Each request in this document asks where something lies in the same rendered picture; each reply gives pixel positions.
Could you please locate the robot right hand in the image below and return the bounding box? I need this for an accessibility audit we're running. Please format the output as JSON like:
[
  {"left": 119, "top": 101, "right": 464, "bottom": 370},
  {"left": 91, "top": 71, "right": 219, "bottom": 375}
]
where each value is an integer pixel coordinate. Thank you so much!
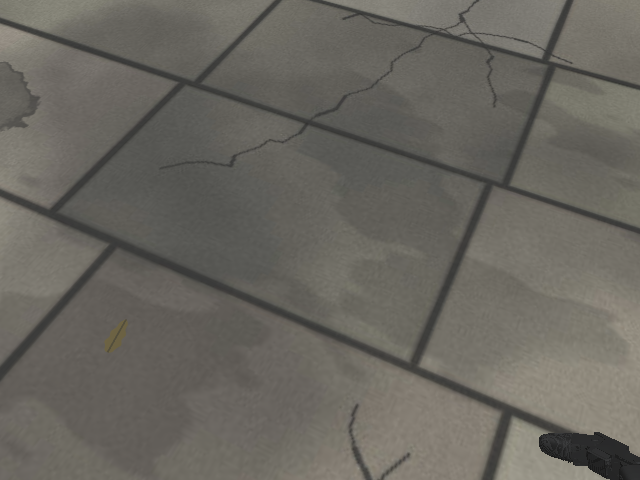
[{"left": 539, "top": 432, "right": 640, "bottom": 480}]

